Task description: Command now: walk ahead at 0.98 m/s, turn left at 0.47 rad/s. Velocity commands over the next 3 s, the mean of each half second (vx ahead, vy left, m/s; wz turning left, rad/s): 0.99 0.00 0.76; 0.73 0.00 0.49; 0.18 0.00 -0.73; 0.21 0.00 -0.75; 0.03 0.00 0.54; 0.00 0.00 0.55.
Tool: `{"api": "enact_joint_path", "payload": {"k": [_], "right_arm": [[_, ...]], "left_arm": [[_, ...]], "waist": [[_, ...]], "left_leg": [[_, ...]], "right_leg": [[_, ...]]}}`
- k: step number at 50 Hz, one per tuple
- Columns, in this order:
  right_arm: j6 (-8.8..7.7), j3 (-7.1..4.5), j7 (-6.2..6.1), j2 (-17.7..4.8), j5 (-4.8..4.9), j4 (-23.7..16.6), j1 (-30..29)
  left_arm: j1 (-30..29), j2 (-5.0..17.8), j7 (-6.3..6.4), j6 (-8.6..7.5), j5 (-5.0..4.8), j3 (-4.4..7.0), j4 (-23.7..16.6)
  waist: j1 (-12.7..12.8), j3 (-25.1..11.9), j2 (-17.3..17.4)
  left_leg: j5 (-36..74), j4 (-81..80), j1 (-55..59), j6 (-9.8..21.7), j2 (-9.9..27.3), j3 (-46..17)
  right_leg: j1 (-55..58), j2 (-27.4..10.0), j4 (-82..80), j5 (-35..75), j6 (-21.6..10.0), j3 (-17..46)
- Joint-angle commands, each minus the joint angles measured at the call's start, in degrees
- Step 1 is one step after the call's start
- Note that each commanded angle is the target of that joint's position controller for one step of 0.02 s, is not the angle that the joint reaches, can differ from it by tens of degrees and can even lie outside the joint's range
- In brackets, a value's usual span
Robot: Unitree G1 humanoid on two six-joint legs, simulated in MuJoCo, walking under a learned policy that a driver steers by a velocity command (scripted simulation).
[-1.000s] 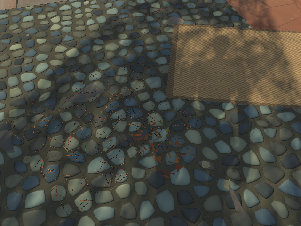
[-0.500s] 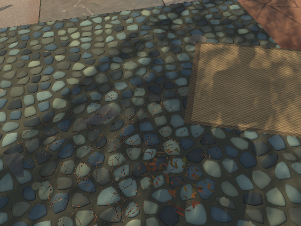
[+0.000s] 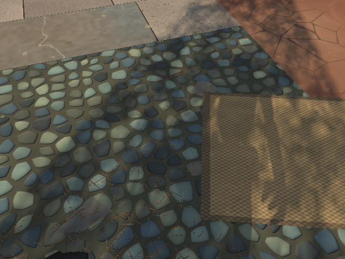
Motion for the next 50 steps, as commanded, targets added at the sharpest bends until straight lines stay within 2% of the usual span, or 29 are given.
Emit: {"api": "enact_joint_path", "payload": {"k": [1,6,8,9,10,11,12,13,14,15,16,17,19,22,27,29,31,32,33,34,35,36,37,38,40,43,45,47,50], "right_arm": [[-1.62,-1.45,-1.62,-9.2,1.04,-6.7,-5.2],[0.82,-2.28,-2.72,-10.5,1.53,-6.4,-1.2],[2.21,-2.45,-2.25,-11.1,-0.87,-7.0,-2.1],[2.24,-1.60,-1.72,-9.1,-2.23,-10.0,-6.0],[0.45,1.21,-0.84,2.3,-0.22,-12.2,5.3],[-0.20,0.69,-1.18,-2.2,3.69,-12.6,2.5],[-0.02,-0.60,-1.80,-7.1,4.58,-14.5,-6.4],[0.29,-0.88,-2.05,-8.0,3.28,-15.8,-11.8],[0.66,-1.17,-1.78,-7.5,1.85,-16.8,-15.1],[1.63,-1.53,-1.14,-6.2,1.96,-17.5,-13.9],[2.88,-1.56,-0.65,-4.7,2.59,-17.8,-13.1],[4.04,-1.47,-0.34,-3.5,2.99,-18.4,-13.2],[5.31,-1.35,-0.06,-2.8,2.12,-20.3,-15.0],[5.50,-1.58,0.42,-4.7,1.46,-22.6,-18.5],[4.37,-1.85,3.01,-6.9,1.32,-26.0,-28.8],[4.14,-3.04,3.38,-9.6,1.93,-26.5,-27.5],[4.96,-5.62,3.03,-14.6,2.79,-24.3,-14.4],[5.46,-8.21,2.37,-19.3,2.41,-20.1,0.0],[6.18,-9.01,1.03,-21.4,2.87,-16.9,4.9],[5.03,-7.82,1.39,-24.0,1.21,-19.8,-2.5],[3.54,-6.78,1.90,-19.0,0.52,-21.7,-2.1],[2.17,-6.16,1.96,-16.3,-0.37,-21.4,-3.0],[1.18,-5.48,2.33,-14.8,-0.73,-21.8,-7.7],[0.65,-4.80,2.33,-13.0,-1.02,-22.6,-13.2],[0.78,-3.93,1.21,-10.8,-1.08,-23.0,-18.5],[0.52,-3.36,-1.00,-10.3,-0.62,-19.6,-15.6],[0.79,-3.08,-2.48,-9.7,-1.05,-18.6,-15.0],[1.27,-2.98,-3.75,-10.2,-1.38,-17.5,-11.9],[2.46,-3.27,-4.90,-11.4,-1.69,-16.9,-12.7]], "left_arm": [[-6.2,2.1,-0.99,-1.71,-0.58,-0.02,-4.3],[-9.1,6.5,-1.71,-2.39,-2.20,1.71,-6.4],[4.9,11.5,-0.95,-2.48,-2.95,4.22,-4.1],[19.7,14.0,-0.14,-2.01,-2.36,4.93,-1.8],[26.5,20.9,-0.46,-1.29,-0.34,6.85,0.2],[26.2,15.2,-0.94,-1.52,0.10,5.77,-0.2],[21.5,10.4,-0.45,-1.43,-0.32,4.73,-0.4],[18.1,8.6,-0.27,-1.03,-0.18,4.23,-0.1],[15.5,7.2,-0.42,-0.74,0.35,3.97,0.8],[13.0,5.0,-0.42,-0.83,1.22,3.43,1.7],[11.3,3.1,-0.66,-0.75,1.01,3.13,2.5],[10.2,2.6,-0.88,-0.65,0.26,3.19,3.2],[8.8,4.2,-1.00,-0.69,-0.23,3.79,3.7],[7.0,7.3,-0.36,-0.80,0.77,4.38,3.1],[12.1,12.8,0.67,0.04,0.15,5.32,3.5],[12.8,16.1,0.93,1.15,0.14,5.91,2.9],[11.1,18.8,1.10,2.69,-0.42,6.65,1.6],[8.3,18.8,0.98,2.76,-1.03,6.76,0.1],[7.8,11.7,0.69,1.71,-0.61,4.82,-0.2],[15.5,1.8,-0.02,-1.28,-0.28,1.88,-4.6],[9.7,7.1,-0.32,-4.21,-1.72,1.98,-8.1],[3.8,10.0,-0.11,-5.02,-3.69,2.76,-9.0],[3.8,9.3,0.48,-4.68,-3.22,2.67,-8.4],[7.2,8.8,0.86,-3.42,-2.01,2.77,-6.3],[13.3,9.8,0.43,-0.09,-1.12,3.61,-3.2],[7.4,5.6,0.43,1.29,-0.20,2.59,-4.3],[4.9,3.5,-0.34,0.89,-0.24,1.76,-3.9],[0.5,2.9,-1.82,0.30,-0.66,1.61,-4.2],[-1.9,5.4,-4.30,-0.05,-1.04,2.56,-6.0]], "waist": [[2.5,9.2,1.7],[2.8,9.1,6.0],[10.7,-1.5,8.5],[17.6,-13.0,8.0],[11.0,-27.5,-17.7],[12.6,-27.8,-21.8],[13.6,-15.5,-15.6],[12.9,-9.1,-5.6],[11.0,-3.9,-0.5],[7.8,-1.7,-2.5],[6.1,0.2,-3.7],[5.0,2.3,-4.2],[3.7,5.9,-2.5],[2.6,9.0,-0.6],[5.7,12.1,3.3],[3.4,8.4,-0.2],[-4.9,0.6,-5.7],[-11.7,-6.1,-4.4],[-11.2,-3.1,6.6],[2.2,-8.2,25.3],[-1.5,-15.7,17.2],[-1.2,-7.1,8.9],[3.0,-1.6,-0.6],[6.5,-0.5,-3.9],[9.6,0.5,-2.1],[7.0,3.0,1.8],[5.0,2.5,2.8],[1.3,1.4,2.8],[0.3,1.2,5.8]], "left_leg": [[5.7,-14.1,-20.1,8.8,11.3,-10.1],[12.3,-5.4,-0.6,7.0,16.5,-15.9],[32.2,13.7,0.4,4.7,13.5,-14.6],[27.6,32.5,-12.2,3.0,10.8,-13.1],[-5.1,56.8,-34.7,-0.1,2.5,-8.4],[-10.4,66.5,-42.7,1.0,4.9,-12.1],[-6.9,69.1,-48.1,1.6,7.5,-9.4],[-3.4,68.1,-47.8,1.5,10.2,-7.9],[-1.0,64.4,-44.8,1.6,12.3,-7.5],[0.6,61.9,-41.2,1.5,14.5,-8.2],[0.1,60.6,-39.5,1.4,15.7,-8.0],[-0.5,59.7,-39.7,1.3,16.6,-7.4],[2.8,58.6,-42.0,0.7,17.4,-6.7],[13.0,50.2,-42.5,-0.3,16.7,-5.0],[21.6,31.2,-39.9,2.6,13.1,3.5],[17.4,29.4,-31.7,4.3,7.9,9.2],[7.8,31.2,-15.5,6.6,2.9,11.5],[8.0,27.0,4.8,9.3,1.4,8.5],[6.6,22.7,15.5,11.5,5.0,-2.2],[-3.6,12.5,26.2,21.5,14.1,-34.8],[-22.7,-2.1,27.5,22.5,20.1,-52.6],[-17.6,-6.7,19.4,18.9,21.2,-51.8],[-5.6,-5.3,8.3,16.6,20.4,-45.2],[8.1,-2.1,-0.8,14.8,18.9,-36.5],[29.1,-0.9,-12.6,11.8,15.9,-21.9],[47.4,-2.4,-17.7,7.3,9.3,-6.0],[45.3,-1.8,-15.7,3.8,6.2,0.9],[40.6,-1.5,-8.7,1.0,7.3,3.2],[37.5,1.8,-2.1,-0.1,10.9,3.9]], "right_leg": [[16.9,3.9,-16.9,12.1,2.8,-2.6],[18.7,6.7,-30.0,3.7,3.6,0.3],[35.0,8.7,-27.3,-6.6,0.9,-1.8],[56.5,0.4,-21.1,-13.0,-1.6,5.2],[81.3,-15.8,-30.0,-38.1,-11.3,38.0],[80.7,-17.1,-40.9,-53.9,-11.1,52.0],[72.5,-15.3,-42.0,-47.4,-7.8,41.0],[63.7,-13.4,-40.6,-34.9,-6.2,30.4],[54.1,-10.8,-41.2,-24.2,-5.7,22.0],[47.7,-9.2,-42.1,-19.8,-5.5,16.2],[44.2,-7.9,-43.3,-17.5,-5.0,11.1],[41.7,-7.5,-44.6,-15.3,-4.5,6.6],[38.2,-7.5,-46.5,-8.7,-4.6,0.0],[35.7,-5.4,-48.9,-4.5,-4.5,-9.1],[46.1,-5.2,-48.8,7.4,-1.8,-18.1],[50.8,-5.5,-41.8,37.3,-1.2,-19.9],[50.7,-6.9,-22.6,60.2,-1.9,-19.7],[41.5,-5.5,-4.9,57.0,-1.7,-18.0],[25.3,3.5,20.3,3.8,1.3,-16.3],[3.1,13.2,39.6,-36.5,2.2,-5.2],[-2.7,11.6,38.6,-30.9,-0.7,5.8],[-3.9,9.8,34.0,-26.3,-1.9,4.9],[-0.2,7.2,28.5,-22.8,-1.7,4.4],[6.2,4.3,24.8,-20.5,-0.5,4.3],[15.8,-0.4,18.0,-19.1,2.0,2.6],[17.8,2.1,4.9,-9.3,3.5,-3.3],[19.3,4.2,-7.9,4.2,3.0,-5.2],[18.1,7.1,-18.4,16.2,2.7,-6.1],[16.3,7.9,-24.3,18.9,2.2,-6.5]]}}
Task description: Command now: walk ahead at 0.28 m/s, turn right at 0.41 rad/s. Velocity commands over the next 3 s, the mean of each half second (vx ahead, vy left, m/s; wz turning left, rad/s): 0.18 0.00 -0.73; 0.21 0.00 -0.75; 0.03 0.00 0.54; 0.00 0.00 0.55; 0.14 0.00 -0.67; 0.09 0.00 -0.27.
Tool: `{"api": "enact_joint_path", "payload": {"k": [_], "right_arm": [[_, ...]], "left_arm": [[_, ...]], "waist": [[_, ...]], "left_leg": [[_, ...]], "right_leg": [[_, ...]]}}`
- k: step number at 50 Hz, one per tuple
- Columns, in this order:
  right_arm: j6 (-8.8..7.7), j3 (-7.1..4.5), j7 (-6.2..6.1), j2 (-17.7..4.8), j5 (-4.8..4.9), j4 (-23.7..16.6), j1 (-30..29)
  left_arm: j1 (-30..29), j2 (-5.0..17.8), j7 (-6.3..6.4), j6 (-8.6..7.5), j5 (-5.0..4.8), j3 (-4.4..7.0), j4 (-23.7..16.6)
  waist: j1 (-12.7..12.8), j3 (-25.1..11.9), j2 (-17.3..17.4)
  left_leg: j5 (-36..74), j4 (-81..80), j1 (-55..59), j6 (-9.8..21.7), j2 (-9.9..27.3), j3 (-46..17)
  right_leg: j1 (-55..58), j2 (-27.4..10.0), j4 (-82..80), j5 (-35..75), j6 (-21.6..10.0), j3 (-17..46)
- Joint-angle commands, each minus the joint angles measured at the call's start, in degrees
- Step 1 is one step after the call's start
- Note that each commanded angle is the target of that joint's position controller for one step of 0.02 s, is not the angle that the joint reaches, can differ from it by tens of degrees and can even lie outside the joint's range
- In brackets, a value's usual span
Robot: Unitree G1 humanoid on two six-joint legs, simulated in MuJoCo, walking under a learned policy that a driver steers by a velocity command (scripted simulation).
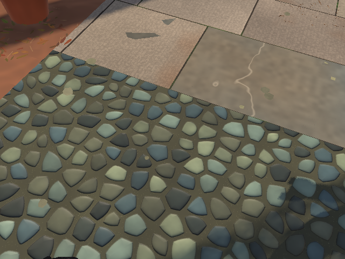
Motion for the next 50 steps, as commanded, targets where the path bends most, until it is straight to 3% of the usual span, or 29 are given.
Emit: {"api": "enact_joint_path", "payload": {"k": [1,3,4,5,6,7,8,9,10,13,16,19,21,23,25,26,27,28,29,30,31,32,33,37,41,47,48,49,50], "right_arm": [[0.77,-2.88,-1.81,-9.9,-0.23,-2.2,0.2],[2.13,-3.36,-2.60,-10.7,-0.20,-3.8,-3.2],[2.76,-3.43,-2.76,-10.7,-0.39,-5.1,-6.2],[2.91,-3.20,-2.38,-10.4,-0.18,-6.9,-10.7],[2.70,-1.33,-0.29,-1.7,-2.17,-8.2,-4.1],[2.03,-0.80,1.44,-3.1,-0.39,-8.2,6.8],[1.60,-1.72,2.25,-10.1,0.79,-7.8,3.5],[1.88,-2.21,2.25,-11.5,0.47,-9.4,-4.2],[2.55,-1.99,1.87,-10.3,-0.17,-10.4,-7.3],[3.85,-1.90,1.18,-7.9,-0.43,-10.2,-7.2],[3.53,-1.61,0.14,-5.7,-0.40,-9.4,-8.9],[3.62,-2.12,-0.25,-6.7,0.62,-8.7,-10.8],[3.16,-2.45,0.15,-7.3,1.10,-8.4,-11.5],[1.96,-2.71,0.93,-7.8,1.59,-8.3,-11.5],[0.51,-3.30,1.57,-8.6,2.16,-7.5,-9.4],[-0.16,-3.82,1.74,-9.2,2.53,-6.4,-6.1],[-0.47,-4.65,1.56,-10.3,2.81,-4.5,-1.5],[-0.36,-5.51,1.21,-12.8,2.58,-4.4,0.0],[-0.12,-5.34,1.17,-16.0,-0.03,-5.7,-0.7],[-0.52,-5.79,1.46,-16.1,-1.57,-6.5,-4.7],[-0.53,-5.09,0.94,-12.9,-0.58,-7.5,-7.8],[-0.04,-4.36,0.36,-11.0,0.43,-7.8,-8.8],[0.50,-4.04,-0.08,-10.7,0.73,-8.0,-8.6],[1.54,-3.66,-0.70,-11.8,-0.35,-5.8,-4.6],[2.85,-4.03,-0.22,-14.4,0.09,-3.7,-1.0],[3.58,-4.07,0.88,-16.0,2.39,-1.9,-0.3],[3.48,-3.72,1.09,-15.4,2.81,-1.2,0.3],[3.15,-3.20,1.30,-14.5,3.32,-0.5,-0.1],[2.35,-2.28,1.70,-12.8,3.49,0.5,0.4]], "left_arm": [[-2.4,4.9,-2.55,-0.92,0.02,1.47,-4.6],[6.8,7.3,-3.26,-0.47,0.46,2.91,-3.1],[15.7,9.3,-2.86,-0.08,0.36,3.99,-1.2],[25.2,10.9,-1.83,0.05,0.41,4.80,0.1],[20.9,12.3,-0.98,-0.26,1.26,4.27,-0.9],[13.8,15.6,-0.19,-0.11,3.72,4.61,-5.6],[9.2,13.2,0.55,1.14,2.80,4.94,-8.9],[7.2,9.4,1.31,2.39,1.15,3.84,-9.9],[5.9,8.3,1.67,3.14,0.10,3.25,-10.5],[3.5,8.3,2.46,4.52,0.12,3.63,-11.7],[7.3,10.4,3.69,6.08,-0.06,4.73,-10.8],[6.2,10.9,4.76,7.83,-0.84,5.23,-11.6],[5.0,11.0,5.08,8.42,-1.16,5.26,-12.5],[4.7,11.0,4.91,8.54,-1.09,5.26,-12.9],[3.8,10.3,4.56,8.39,-0.98,5.02,-13.4],[1.5,9.5,4.37,8.26,-1.02,4.67,-14.3],[0.0,8.3,4.19,8.26,-1.19,4.24,-14.8],[5.7,4.4,4.05,8.30,-1.38,3.35,-13.2],[6.2,2.7,3.84,7.76,-1.32,2.79,-14.7],[2.8,7.6,3.16,6.67,-0.41,3.78,-17.1],[2.3,10.9,2.93,6.64,0.05,4.54,-16.1],[3.7,11.2,2.87,7.08,0.21,4.91,-14.5],[5.2,10.3,2.65,7.48,0.33,4.85,-13.7],[1.8,7.0,1.55,7.64,-0.83,3.40,-15.2],[-3.3,4.7,1.00,7.30,-0.57,2.13,-17.0],[-6.7,2.9,-0.07,6.46,-0.59,1.42,-16.5],[-6.2,2.7,-0.05,6.14,-0.49,1.40,-16.1],[-2.9,2.8,0.15,5.69,-0.27,1.62,-14.6],[1.9,4.2,0.75,5.13,0.18,2.07,-12.7]], "waist": [[-0.6,-5.2,8.1],[3.5,-8.6,9.5],[7.8,-11.3,9.8],[14.1,-13.2,5.0],[4.8,-12.4,-14.2],[0.5,-24.4,-15.0],[2.9,-24.0,-4.4],[3.6,-16.1,5.6],[2.1,-11.9,10.6],[0.2,-7.2,5.0],[2.2,-11.4,1.3],[3.5,-12.3,-2.2],[3.9,-12.9,-5.2],[4.0,-12.3,-8.2],[2.7,-11.2,-8.8],[0.4,-9.9,-8.6],[-2.4,-8.5,-6.4],[-0.6,-12.1,2.2],[1.5,-10.5,12.3],[3.0,-3.0,16.3],[3.0,-0.1,13.4],[2.8,-0.1,11.1],[2.9,-1.1,10.0],[0.6,-1.3,9.9],[-1.7,-3.5,9.9],[-1.9,-5.9,11.6],[-1.3,-6.9,11.8],[1.0,-8.5,11.4],[4.0,-10.9,10.3]], "left_leg": [[43.3,2.5,-1.2,-3.4,14.0,2.2],[55.9,12.9,0.4,-4.1,15.2,2.5],[58.9,22.9,-2.4,-4.9,15.0,2.6],[46.5,42.9,-10.1,-6.9,10.7,3.6],[-16.8,62.7,-29.2,-9.9,-0.6,1.0],[-19.8,76.1,-38.5,-11.4,-4.2,-11.5],[-12.7,74.2,-40.0,-8.6,0.1,-14.8],[-8.0,68.9,-40.4,-7.6,1.9,-13.6],[-5.8,63.6,-39.2,-7.6,3.5,-13.1],[-3.4,45.1,-32.1,-8.3,5.0,-11.4],[-1.8,35.2,-29.6,-10.8,3.2,-10.7],[3.4,28.8,-29.4,-11.6,2.9,-12.0],[4.3,23.9,-26.6,-11.5,2.4,-11.3],[2.7,19.1,-21.9,-11.0,2.0,-10.5],[0.8,13.4,-15.3,-9.9,2.4,-10.4],[1.8,8.9,-9.4,-8.9,3.7,-10.3],[4.3,-0.1,-1.7,-7.2,6.3,-10.4],[-2.3,-2.3,6.5,-4.4,17.0,-19.3],[-11.2,-6.0,6.9,0.9,26.8,-35.1],[-14.2,-9.1,-0.1,4.0,30.2,-40.9],[-11.4,-8.7,-3.2,3.5,27.9,-34.5],[-6.1,-7.9,-3.5,1.6,24.2,-27.7],[-0.5,-7.3,-3.7,0.3,21.8,-22.5],[19.8,-5.8,-3.9,1.6,19.6,-8.8],[32.5,-3.0,-0.3,3.7,20.4,-4.5],[39.6,2.5,1.3,3.2,22.1,-2.4],[41.9,4.6,1.8,3.0,22.2,-3.3],[44.1,8.0,1.2,1.9,21.1,-3.5],[44.9,12.7,-2.6,-0.5,19.2,-2.4]], "right_leg": [[9.9,3.6,-4.5,3.1,-0.8,-3.9],[15.4,7.4,-2.8,-6.6,-2.2,-6.5],[23.0,8.6,-2.5,-10.4,-3.7,-6.0],[33.4,5.6,-8.5,-2.8,-6.7,-0.5],[43.5,-3.5,-4.1,19.5,-13.1,17.9],[53.9,-14.0,-14.1,3.8,-24.5,48.5],[50.4,-13.5,-18.7,-19.0,-22.9,48.0],[40.7,-10.3,-20.8,-31.1,-19.6,42.6],[32.7,-8.3,-22.7,-36.4,-17.5,40.0],[21.2,0.4,-23.0,-31.5,-13.3,29.2],[24.0,1.3,-19.5,-18.8,-13.0,27.3],[26.1,2.3,-18.8,-27.5,-10.4,28.5],[25.0,3.3,-20.8,-44.5,-9.7,30.8],[23.3,3.1,-21.6,-51.1,-9.9,33.2],[21.0,2.8,-20.5,-52.8,-9.3,34.6],[16.6,3.1,-18.7,-53.2,-8.3,34.7],[11.4,5.7,-14.5,-53.5,-6.1,31.7],[7.9,10.3,0.7,-54.7,-4.2,23.3],[-1.4,14.6,13.4,-50.2,-3.6,14.6],[-9.3,8.6,19.0,-43.3,-2.6,12.7],[-8.7,5.4,22.6,-38.9,-1.1,10.7],[-7.6,4.5,26.2,-35.6,0.5,9.2],[-6.7,3.8,30.7,-33.2,1.7,7.6],[-7.6,-0.7,34.3,-27.8,4.7,2.7],[-4.4,-0.5,23.2,-26.0,5.7,1.2],[7.8,4.0,4.1,-28.8,1.9,-2.2],[11.3,5.2,-0.4,-29.2,0.5,-2.2],[18.1,6.4,-8.4,-24.7,-1.5,-2.3],[29.9,5.7,-17.4,-11.5,-4.1,-1.2]]}}
Over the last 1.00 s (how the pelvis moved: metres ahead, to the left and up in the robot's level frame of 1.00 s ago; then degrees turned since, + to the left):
0.74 0.23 -0.01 40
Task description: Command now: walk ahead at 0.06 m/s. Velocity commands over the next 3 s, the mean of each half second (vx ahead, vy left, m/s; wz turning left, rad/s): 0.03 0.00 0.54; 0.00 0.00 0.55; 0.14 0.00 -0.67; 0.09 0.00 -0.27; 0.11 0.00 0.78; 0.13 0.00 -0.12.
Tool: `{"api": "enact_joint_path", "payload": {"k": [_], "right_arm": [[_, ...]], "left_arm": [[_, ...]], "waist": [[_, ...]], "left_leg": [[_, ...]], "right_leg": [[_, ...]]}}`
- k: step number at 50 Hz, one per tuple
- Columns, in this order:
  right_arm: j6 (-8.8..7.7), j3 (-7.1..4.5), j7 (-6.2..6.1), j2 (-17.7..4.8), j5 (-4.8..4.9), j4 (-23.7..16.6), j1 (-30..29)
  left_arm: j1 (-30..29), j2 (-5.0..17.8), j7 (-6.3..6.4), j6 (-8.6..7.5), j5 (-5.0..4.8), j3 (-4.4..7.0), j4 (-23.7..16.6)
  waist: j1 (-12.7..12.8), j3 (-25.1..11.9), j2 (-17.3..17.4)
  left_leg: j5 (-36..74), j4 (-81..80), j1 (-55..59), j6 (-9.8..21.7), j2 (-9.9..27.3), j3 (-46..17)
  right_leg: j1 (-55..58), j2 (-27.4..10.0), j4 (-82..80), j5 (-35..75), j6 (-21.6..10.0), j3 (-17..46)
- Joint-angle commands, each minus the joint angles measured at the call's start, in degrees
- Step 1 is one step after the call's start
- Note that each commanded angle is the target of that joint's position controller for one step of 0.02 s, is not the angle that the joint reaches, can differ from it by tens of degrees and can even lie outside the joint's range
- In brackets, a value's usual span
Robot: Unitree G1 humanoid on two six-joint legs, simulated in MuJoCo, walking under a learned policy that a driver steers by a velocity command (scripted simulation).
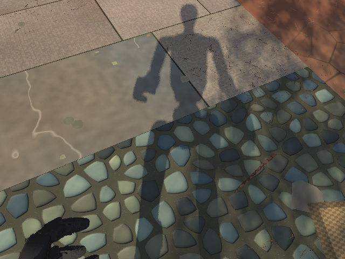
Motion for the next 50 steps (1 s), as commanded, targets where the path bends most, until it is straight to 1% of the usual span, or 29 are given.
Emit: {"api": "enact_joint_path", "payload": {"k": [1,2,3,4,5,6,7,9,11,15,17,19,20,21,22,23,24,25,26,28,33,37,42,44,46,47,48,49,50], "right_arm": [[-2.85,0.17,0.93,-5.6,-0.86,-3.0,-1.3],[-3.76,2.48,2.17,-0.4,-2.98,-3.7,3.6],[-3.34,0.63,2.43,-6.3,-0.66,-2.7,1.8],[-2.58,-0.99,2.35,-10.4,1.14,-4.3,-2.1],[-1.62,-1.24,1.63,-9.5,1.32,-4.4,-3.4],[-0.24,-1.47,0.70,-8.8,0.54,-3.8,-2.7],[1.35,-1.54,-0.03,-7.5,-0.04,-3.4,-0.7],[3.34,-1.32,-1.02,-4.2,-0.52,-3.7,2.3],[4.15,-1.41,-1.12,-3.3,-0.76,-5.7,0.9],[4.30,-1.87,0.80,-3.8,-1.04,-10.0,-3.3],[4.48,-2.61,1.55,-4.4,-0.96,-11.0,-2.5],[4.35,-4.00,1.20,-5.8,-1.38,-10.0,1.1],[3.80,-5.76,0.26,-11.0,-1.50,-10.0,3.3],[2.48,-6.62,0.04,-17.7,-2.17,-12.6,2.9],[0.65,-6.35,1.27,-16.9,-3.76,-13.4,4.0],[-0.60,-6.02,1.69,-15.7,-3.46,-13.6,2.5],[-0.80,-5.65,1.23,-13.8,-1.93,-13.9,-0.7],[-0.26,-4.84,0.56,-11.5,-0.64,-14.7,-3.9],[0.38,-4.31,-0.22,-10.3,-0.45,-15.7,-6.3],[1.10,-3.97,-1.30,-9.6,-1.18,-17.0,-6.9],[1.98,-4.63,-2.32,-10.9,-0.66,-17.8,-5.2],[2.59,-4.21,-2.10,-10.2,-1.27,-18.7,-6.7],[3.04,-3.17,-0.89,-9.2,-1.98,-19.0,-7.9],[2.87,-1.89,-0.55,-6.6,-2.05,-18.8,-9.9],[2.14,0.09,-0.07,-1.5,-2.39,-16.8,-9.1],[1.49,0.01,0.03,-1.5,-3.90,-15.5,-5.8],[0.93,-0.66,0.13,-3.3,-4.86,-14.9,-1.1],[0.73,-1.04,-0.16,-4.8,-5.02,-15.3,-3.4],[0.65,-1.73,-0.65,-6.7,-4.03,-15.5,-7.5]], "left_arm": [[11.6,10.0,1.74,-1.80,2.38,3.02,-0.9],[11.3,11.5,2.65,-1.51,4.07,2.53,-0.9],[14.2,8.6,2.71,-0.97,3.42,2.65,0.5],[12.1,9.5,2.57,-0.72,2.40,2.98,0.9],[8.7,9.3,2.85,-0.63,1.61,3.08,1.3],[5.5,8.6,3.17,-0.58,0.87,2.97,1.2],[2.8,8.6,3.38,-0.55,0.93,3.14,1.4],[-0.8,7.5,3.72,-0.69,1.95,3.29,1.7],[-2.9,6.5,4.00,-1.15,1.99,3.29,2.3],[-1.7,8.7,4.31,-1.29,1.11,4.31,4.5],[-1.9,9.6,4.04,-0.99,0.08,4.76,5.4],[-1.0,7.7,3.70,-0.49,-0.90,4.54,6.8],[2.0,5.4,3.44,0.16,0.48,4.13,7.6],[-1.3,4.0,3.52,0.32,2.61,3.35,3.7],[-4.7,6.2,3.97,-0.07,2.22,3.80,2.8],[-6.1,7.2,4.30,-0.52,0.96,4.11,2.8],[-5.0,7.4,4.79,-0.81,0.86,4.43,3.7],[-4.0,8.3,5.11,-0.83,1.30,4.75,4.5],[-3.4,8.6,5.01,-0.93,1.65,4.95,4.9],[-1.8,7.3,4.43,-1.21,1.56,4.69,6.3],[-2.8,5.9,3.95,-1.53,0.99,3.93,7.2],[-1.6,6.8,3.41,-1.67,0.85,3.91,8.7],[-1.0,7.5,2.65,-2.50,0.88,3.61,8.4],[1.6,7.2,2.02,-2.83,0.90,3.18,9.1],[3.4,4.1,1.08,-3.33,1.90,1.80,9.9],[2.4,7.0,1.17,-3.28,2.47,2.05,9.2],[-0.6,9.8,1.44,-3.11,2.34,2.21,8.3],[-2.0,9.3,1.55,-2.83,1.72,2.26,8.0],[-0.9,10.1,1.48,-2.64,1.07,2.68,7.7]], "waist": [[9.1,-17.1,5.2],[7.0,-26.5,-8.2],[10.4,-30.4,-7.7],[10.5,-23.8,-6.8],[9.0,-18.4,-5.3],[7.3,-13.1,-4.9],[5.2,-10.1,-5.7],[2.8,-7.9,-7.7],[2.5,-7.0,-8.4],[4.0,-8.0,-7.3],[3.3,-8.0,-6.7],[1.9,-7.1,-1.5],[2.3,-4.3,12.7],[4.1,-3.0,26.6],[0.9,-10.5,19.1],[1.5,-9.2,13.8],[3.6,-7.9,9.4],[5.1,-7.4,8.1],[6.3,-8.1,8.8],[6.7,-10.3,8.3],[5.6,-10.0,8.5],[4.8,-9.8,10.4],[3.7,-9.7,10.8],[4.6,-10.5,10.1],[6.4,-10.2,8.0],[3.6,-9.6,2.7],[-1.1,-7.6,-4.9],[0.0,-5.7,-8.4],[2.7,-4.3,-8.3]], "left_leg": [[36.2,13.1,-8.2,3.6,5.6,-8.1],[-11.0,27.2,-24.6,-1.2,0.9,-9.3],[-20.1,34.5,-25.3,-2.7,0.7,-14.8],[-19.7,39.7,-29.9,-3.1,1.2,-13.8],[-16.7,39.8,-32.5,-3.4,1.8,-12.4],[-13.1,38.8,-31.4,-4.5,2.1,-11.9],[-9.4,38.2,-26.9,-5.7,1.9,-10.8],[-3.9,37.6,-21.8,-6.9,1.1,-8.3],[1.0,32.7,-19.7,-6.0,2.6,-8.3],[6.0,22.5,-17.2,-2.4,3.6,-6.9],[6.5,17.5,-14.5,-0.3,2.4,-4.9],[12.5,8.5,-8.0,3.5,-0.9,-4.2],[29.9,-0.8,-3.9,7.5,4.1,-15.6],[43.9,-5.0,1.7,17.4,15.0,-39.4],[34.0,-9.2,3.1,21.8,17.8,-44.5],[26.6,-10.0,2.9,19.5,15.7,-41.7],[22.2,-9.1,2.0,16.2,13.2,-38.1],[21.8,-8.0,0.3,14.1,11.7,-35.4],[23.2,-7.6,-2.0,12.8,9.7,-32.7],[26.6,-6.8,-1.7,11.9,7.2,-30.4],[24.2,-5.8,1.1,12.1,5.4,-34.2],[23.0,-4.3,-1.0,11.7,4.9,-35.4],[34.4,-0.8,-2.2,12.8,5.2,-37.7],[36.9,0.5,-2.6,12.3,5.3,-36.0],[27.5,-0.4,-5.9,8.0,1.8,-31.9],[16.8,3.2,-6.9,5.0,-2.4,-27.1],[4.4,4.5,-7.0,1.8,-6.9,-21.9],[4.6,3.3,-5.8,-0.3,-6.7,-19.5],[5.7,3.9,-5.8,-0.5,-6.9,-18.3]], "right_leg": [[33.7,-6.9,-9.2,36.1,-7.2,7.1],[51.1,-25.0,-0.7,62.7,-19.3,22.1],[46.7,-26.3,-1.8,60.1,-23.2,21.8],[42.9,-22.7,-3.6,54.2,-21.3,16.7],[37.6,-19.9,-5.9,45.1,-18.2,13.0],[30.0,-18.2,-8.9,36.7,-16.1,9.6],[21.7,-16.8,-11.8,31.2,-14.9,6.0],[13.1,-15.9,-15.4,23.6,-13.9,0.4],[10.4,-15.8,-16.2,16.8,-12.5,-3.4],[13.6,-19.1,-14.7,11.3,-11.1,-4.8],[14.6,-20.0,-11.6,8.7,-9.0,-5.7],[11.6,-16.4,-2.1,-1.0,-3.7,-8.9],[3.6,-9.8,13.3,-12.7,1.0,-14.0],[-14.0,-0.2,32.0,-32.2,5.2,-9.2],[-17.1,1.7,40.1,-31.9,3.9,1.9],[-18.1,1.1,40.9,-26.9,1.8,4.4],[-18.3,-0.2,38.8,-21.1,0.7,5.7],[-17.1,-1.2,36.4,-16.9,0.7,6.5],[-14.0,-0.7,35.1,-13.8,0.9,6.3],[-11.3,1.3,32.7,-9.4,1.8,5.9],[-11.1,4.3,19.6,-7.9,4.1,7.7],[-6.8,3.8,14.1,-7.4,4.6,7.3],[-0.2,2.7,9.4,-11.0,3.3,5.6],[5.2,0.8,4.1,-9.1,2.4,4.2],[17.1,-0.7,-11.9,8.0,0.6,5.1],[19.5,-4.9,-11.7,18.6,-1.5,11.7],[16.6,-8.7,-10.5,23.7,-6.4,16.3],[11.9,-9.8,-12.5,14.2,-10.1,20.2],[11.0,-8.3,-13.3,10.0,-9.8,21.6]]}}
Over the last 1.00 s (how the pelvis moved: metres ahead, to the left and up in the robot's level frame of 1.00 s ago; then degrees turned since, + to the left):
0.33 -0.04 0.00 -48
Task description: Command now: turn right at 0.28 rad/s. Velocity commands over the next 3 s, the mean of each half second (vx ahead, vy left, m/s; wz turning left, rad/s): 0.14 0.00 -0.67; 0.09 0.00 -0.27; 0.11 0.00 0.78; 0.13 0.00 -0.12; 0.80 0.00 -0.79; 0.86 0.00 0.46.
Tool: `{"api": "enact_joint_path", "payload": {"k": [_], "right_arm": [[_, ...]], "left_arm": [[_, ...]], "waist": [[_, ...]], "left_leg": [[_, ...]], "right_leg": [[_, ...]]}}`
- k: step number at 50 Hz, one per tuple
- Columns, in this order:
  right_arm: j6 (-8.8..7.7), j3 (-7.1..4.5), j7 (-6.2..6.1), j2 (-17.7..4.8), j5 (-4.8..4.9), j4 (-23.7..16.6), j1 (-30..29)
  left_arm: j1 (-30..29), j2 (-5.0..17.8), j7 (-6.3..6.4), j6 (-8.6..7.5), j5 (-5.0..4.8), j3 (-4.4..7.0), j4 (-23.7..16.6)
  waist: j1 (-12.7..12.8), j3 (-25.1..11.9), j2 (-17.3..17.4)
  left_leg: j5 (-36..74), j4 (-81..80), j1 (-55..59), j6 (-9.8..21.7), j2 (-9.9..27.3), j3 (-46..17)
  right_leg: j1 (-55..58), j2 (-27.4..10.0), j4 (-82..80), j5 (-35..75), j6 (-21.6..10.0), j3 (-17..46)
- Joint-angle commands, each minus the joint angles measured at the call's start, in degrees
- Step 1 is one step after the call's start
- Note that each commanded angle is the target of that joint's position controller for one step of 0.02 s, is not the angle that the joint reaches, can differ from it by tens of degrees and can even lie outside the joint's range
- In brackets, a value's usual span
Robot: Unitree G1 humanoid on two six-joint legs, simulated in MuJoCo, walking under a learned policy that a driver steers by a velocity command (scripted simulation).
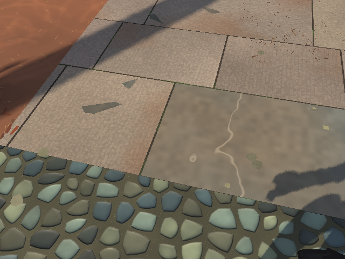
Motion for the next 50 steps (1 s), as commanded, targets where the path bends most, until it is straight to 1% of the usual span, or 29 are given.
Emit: {"api": "enact_joint_path", "payload": {"k": [1,3,7,8,9,10,11,12,13,14,15,16,17,20,25,28,30,32,33,34,35,36,37,38,40,42,45,48,50], "right_arm": [[-1.10,-4.01,-1.12,-10.2,0.37,-3.0,1.5],[-1.02,-4.08,-1.33,-8.3,1.05,-3.8,0.5],[-2.32,-4.30,-0.88,-5.9,2.19,-3.5,-0.6],[-2.66,-4.47,-0.58,-6.2,2.56,-3.0,0.8],[-3.12,-4.54,-0.04,-6.0,3.30,-2.7,1.1],[-3.67,-4.55,0.48,-5.3,4.01,-2.1,2.2],[-4.15,-4.88,0.72,-5.1,4.28,-0.4,5.7],[-4.34,-5.90,0.52,-7.2,4.21,2.0,11.1],[-4.14,-6.97,-0.20,-10.8,3.82,2.9,15.1],[-4.61,-7.07,0.23,-14.0,0.59,1.8,12.9],[-5.43,-6.66,0.18,-12.3,-0.39,0.6,7.7],[-5.58,-5.62,-0.50,-8.9,0.58,0.0,4.5],[-5.30,-5.09,-1.09,-7.5,1.29,-0.4,3.6],[-4.34,-5.16,-2.24,-9.0,1.46,0.8,5.3],[-2.09,-5.78,-2.49,-12.3,1.65,2.8,7.7],[-1.50,-6.15,-2.13,-14.1,2.55,3.4,6.6],[-1.80,-6.26,-1.76,-14.5,3.59,3.9,6.3],[-2.76,-5.90,-1.13,-13.8,4.94,4.4,5.5],[-3.85,-5.09,-0.49,-11.8,4.58,4.4,6.5],[-4.71,-2.42,0.64,-3.5,-0.28,2.0,10.8],[-5.20,-2.70,1.11,-9.0,0.84,3.2,11.5],[-4.74,-3.88,1.00,-13.2,3.23,2.6,4.3],[-3.97,-3.50,0.42,-12.3,3.43,2.5,3.5],[-2.95,-3.14,-0.40,-10.9,2.84,4.1,4.4],[-0.98,-2.79,-0.71,-9.1,2.70,6.3,9.0],[-0.52,-1.78,-0.83,-6.2,2.60,7.1,10.9],[0.03,-2.34,-0.91,-9.1,2.98,4.7,6.9],[0.16,-2.75,-0.09,-9.8,4.13,3.0,4.5],[-0.24,-3.13,0.30,-9.8,3.80,2.3,2.1]], "left_arm": [[-6.7,10.9,0.21,-0.65,-1.31,2.19,-6.2],[-3.6,13.1,0.86,-0.38,-2.17,3.18,-6.3],[1.2,12.9,2.02,0.62,-2.37,4.38,-6.5],[1.9,12.6,2.49,1.14,-3.07,4.64,-6.3],[1.3,12.1,2.79,1.77,-3.90,4.67,-6.7],[-1.4,11.8,2.85,2.42,-4.09,4.48,-7.9],[-5.7,11.3,2.86,2.96,-4.01,4.16,-9.4],[-8.4,9.5,2.94,3.00,-3.66,3.58,-11.0],[-4.6,4.8,2.66,2.74,-2.89,2.50,-10.5],[-4.7,4.3,2.29,1.66,-2.79,2.40,-12.3],[-4.9,8.5,1.91,0.94,-2.33,3.33,-12.9],[-3.4,10.5,1.56,0.98,-2.23,4.06,-11.4],[-1.6,10.1,1.35,1.25,-2.09,4.28,-10.0],[-2.5,6.9,-0.25,1.33,-2.23,3.21,-11.1],[-9.3,3.8,-2.26,1.67,-2.28,1.40,-14.9],[-9.4,4.5,-3.26,1.69,-2.14,1.61,-15.0],[-6.9,5.8,-3.19,1.99,-1.85,2.37,-14.0],[1.9,8.7,-2.31,2.05,-1.67,4.16,-12.1],[8.8,12.3,-0.99,2.21,-1.54,5.51,-10.8],[8.7,18.7,0.71,2.22,-1.39,5.81,-11.9],[7.7,17.2,0.36,1.30,0.37,5.03,-14.4],[4.9,13.2,-0.03,0.84,0.05,3.94,-14.1],[0.8,9.4,0.09,0.58,-1.37,2.67,-13.0],[-1.8,5.8,0.33,0.44,-1.92,1.38,-12.8],[-5.3,4.2,0.40,-0.13,-0.24,0.36,-11.0],[-6.6,4.3,0.63,-1.05,1.13,0.52,-9.1],[-4.8,9.8,1.65,-0.11,0.90,2.52,-7.7],[-1.2,11.8,1.85,-0.38,-1.11,3.49,-6.6],[-0.9,10.8,1.92,-1.33,-1.15,3.39,-6.0]], "waist": [[-3.5,-2.5,-11.2],[-2.4,-2.7,-12.4],[0.2,-6.3,-11.3],[-0.2,-9.1,-9.4],[-0.5,-8.9,-8.8],[-2.1,-6.6,-10.0],[-5.3,-4.5,-11.2],[-8.2,-3.8,-10.5],[-7.6,-6.9,-1.1],[-5.8,-2.8,7.9],[-2.8,1.7,7.3],[-1.8,3.4,4.7],[-1.6,2.6,3.7],[-3.0,1.8,4.5],[-5.7,2.6,3.5],[-4.9,1.2,3.7],[-3.2,-1.4,4.4],[2.2,-6.6,4.8],[6.0,-10.2,0.7],[0.2,-17.2,-17.1],[3.3,-31.1,-11.7],[4.8,-23.4,-5.0],[2.2,-15.6,-3.3],[0.4,-11.9,-1.1],[-3.5,-8.1,-4.6],[-4.1,-6.9,-7.6],[-1.3,-5.7,-8.4],[0.8,-3.1,-10.7],[1.0,0.1,-8.2]], "left_leg": [[0.3,0.5,1.0,-1.9,2.5,4.9],[-2.2,2.6,-3.1,-2.3,1.6,6.8],[-15.1,10.7,-12.5,-3.6,0.9,5.1],[-13.9,9.3,-11.4,-3.5,1.8,4.5],[-12.0,5.0,-8.3,-2.7,2.5,4.5],[-8.9,-1.4,-2.3,-1.7,2.4,5.7],[-1.9,-9.6,7.3,-0.6,2.2,7.8],[3.6,-15.0,19.8,0.6,4.6,7.8],[-5.1,-16.7,29.5,3.0,15.7,-3.6],[-11.7,-20.8,24.1,8.0,27.1,-21.5],[-5.6,-20.4,17.7,10.1,29.9,-20.2],[2.1,-19.8,16.1,8.9,26.6,-12.8],[9.1,-18.4,16.6,7.0,22.9,-6.1],[35.3,-16.1,14.4,6.4,19.2,7.9],[36.7,-15.1,15.0,7.6,19.7,15.4],[42.7,-11.7,15.1,6.4,20.4,19.6],[55.6,-5.5,14.1,5.4,20.1,21.6],[59.5,8.5,10.8,3.6,19.1,22.7],[42.4,21.7,0.3,0.1,15.9,22.9],[-24.7,42.6,-21.4,-3.4,8.4,21.0],[-24.4,52.3,-22.3,-4.6,5.2,7.6],[-17.7,50.8,-24.5,-4.2,8.1,6.8],[-13.9,44.8,-25.1,-4.0,11.0,8.2],[-12.3,39.8,-22.0,-4.3,13.0,8.5],[-8.3,31.9,-8.5,-5.2,13.2,10.0],[-5.6,22.6,-3.0,-6.1,12.6,11.0],[-3.5,20.8,-7.0,-6.1,12.4,12.4],[-3.2,22.1,-16.4,-3.5,14.6,12.2],[-3.8,21.3,-22.0,-2.3,15.5,11.3]], "right_leg": [[1.8,-11.8,-9.2,14.6,-9.2,18.7],[5.3,-12.9,-8.0,17.2,-11.2,23.4],[15.4,-14.8,-6.6,27.6,-14.0,30.2],[15.9,-13.6,-7.5,15.1,-13.3,29.9],[12.3,-11.8,-9.5,-4.1,-12.2,29.8],[4.8,-9.6,-11.8,-18.0,-11.0,29.1],[-4.6,-6.5,-12.5,-22.2,-9.2,27.0],[-15.6,-3.1,-9.2,-22.2,-5.9,23.0],[-23.6,2.4,8.2,-22.2,-2.2,13.6],[-32.6,4.1,18.6,-17.4,-1.6,10.8],[-32.8,-2.2,25.1,-14.0,-0.7,9.2],[-31.8,-3.6,28.3,-10.2,0.9,7.2],[-30.7,-4.4,31.3,-7.0,2.4,5.5],[-29.6,-6.3,36.4,-1.0,5.2,-1.5],[-27.0,-7.8,23.9,3.9,5.6,-6.1],[-20.5,-5.8,16.3,4.8,3.4,-9.8],[-12.1,-1.9,11.9,2.3,1.1,-12.7],[3.0,1.9,1.8,5.7,-3.5,-12.3],[17.8,-0.6,-5.2,20.8,-7.4,-5.8],[37.2,-19.2,5.6,60.0,-16.7,15.7],[36.9,-28.4,-1.4,49.0,-27.3,32.1],[30.3,-24.6,-5.1,40.3,-24.0,24.3],[22.8,-21.7,-6.1,33.3,-19.9,16.9],[16.2,-18.9,-7.0,28.6,-17.0,12.9],[1.0,-15.2,-10.2,28.2,-15.0,4.2],[-2.6,-13.4,-11.1,30.5,-14.2,-2.1],[1.2,-16.9,-12.5,24.1,-15.5,-1.6],[4.4,-21.6,-20.9,-18.3,-14.3,6.5],[8.5,-23.5,-22.6,-20.8,-13.1,7.7]]}}
Over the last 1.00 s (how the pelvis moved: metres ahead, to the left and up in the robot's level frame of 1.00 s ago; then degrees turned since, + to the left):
0.12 0.05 0.00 36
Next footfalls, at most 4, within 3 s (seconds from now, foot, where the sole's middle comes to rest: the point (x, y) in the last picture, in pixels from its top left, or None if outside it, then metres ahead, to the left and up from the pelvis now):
0.24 left None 0.04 0.11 -0.77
0.66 right None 0.15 -0.19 -0.77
1.18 left None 0.31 0.04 -0.77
1.68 right None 0.44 -0.18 -0.77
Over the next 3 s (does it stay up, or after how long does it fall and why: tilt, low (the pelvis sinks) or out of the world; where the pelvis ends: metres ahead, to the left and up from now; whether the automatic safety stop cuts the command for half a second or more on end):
stays up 0.96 -0.46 -0.03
